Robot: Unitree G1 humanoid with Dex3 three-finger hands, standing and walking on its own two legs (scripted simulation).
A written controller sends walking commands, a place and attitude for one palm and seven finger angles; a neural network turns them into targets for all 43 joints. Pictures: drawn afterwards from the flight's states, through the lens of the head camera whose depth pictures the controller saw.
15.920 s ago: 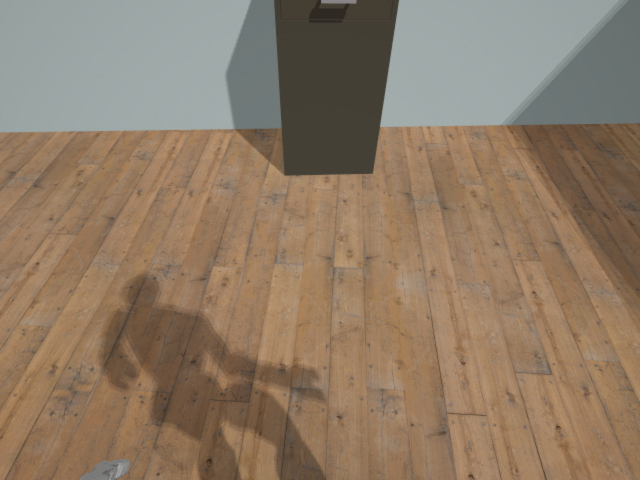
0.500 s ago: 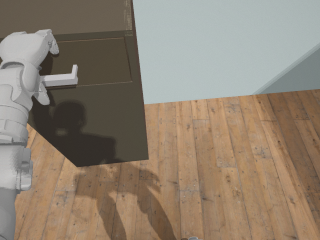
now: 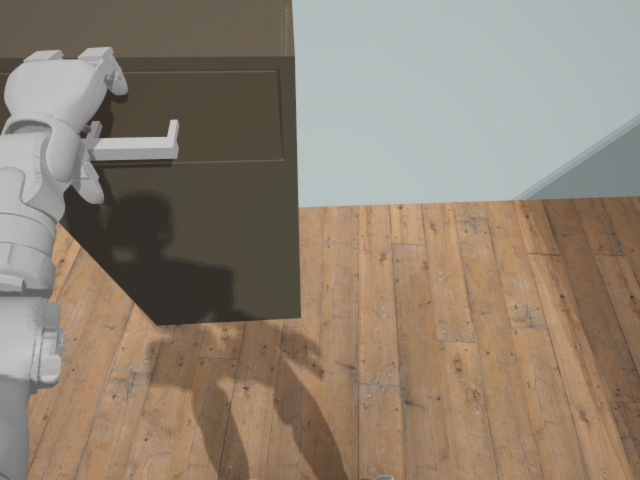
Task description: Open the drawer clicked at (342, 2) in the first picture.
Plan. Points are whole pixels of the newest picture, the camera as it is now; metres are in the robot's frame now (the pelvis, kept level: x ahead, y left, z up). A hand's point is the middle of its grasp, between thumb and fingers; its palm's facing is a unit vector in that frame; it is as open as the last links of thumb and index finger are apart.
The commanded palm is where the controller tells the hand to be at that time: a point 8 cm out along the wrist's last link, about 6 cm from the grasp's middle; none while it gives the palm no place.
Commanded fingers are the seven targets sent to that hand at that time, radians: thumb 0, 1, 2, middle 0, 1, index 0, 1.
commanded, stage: move the hooked fingers above the handle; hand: left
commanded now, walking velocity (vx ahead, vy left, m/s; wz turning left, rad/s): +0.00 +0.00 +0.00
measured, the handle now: (132, 138) +0.56 +0.25 +0.07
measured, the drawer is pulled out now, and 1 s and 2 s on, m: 0.00 0.00 0.00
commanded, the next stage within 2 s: lower the fingers behind the handle in 0.04 s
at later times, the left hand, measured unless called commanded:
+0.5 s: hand (86, 161) +0.49 +0.28 +0.09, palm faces -0.05 +0.00 -1.00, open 13.8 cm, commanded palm +0.48 +0.27 +0.15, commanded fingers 0.00 -0.50 0.30 -0.30 -1.20 -0.30 -1.20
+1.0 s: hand (120, 173) +0.50 +0.25 +0.06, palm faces -0.08 -0.02 -1.00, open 13.8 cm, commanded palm +0.49 +0.26 +0.12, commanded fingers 0.00 -0.50 0.30 -0.30 -1.20 -0.30 -1.20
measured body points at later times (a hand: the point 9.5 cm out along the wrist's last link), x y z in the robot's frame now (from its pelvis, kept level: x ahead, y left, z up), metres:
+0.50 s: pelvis +0.00 +0.00 +0.00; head +0.10 -0.01 +0.44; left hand +0.49 +0.28 +0.15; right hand +0.01 -0.29 -0.13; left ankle -0.02 +0.11 -0.72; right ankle -0.01 -0.15 -0.72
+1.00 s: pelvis +0.01 +0.00 -0.01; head +0.11 -0.01 +0.43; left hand +0.50 +0.25 +0.11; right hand -0.01 -0.28 -0.14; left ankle -0.02 +0.11 -0.72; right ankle -0.01 -0.15 -0.72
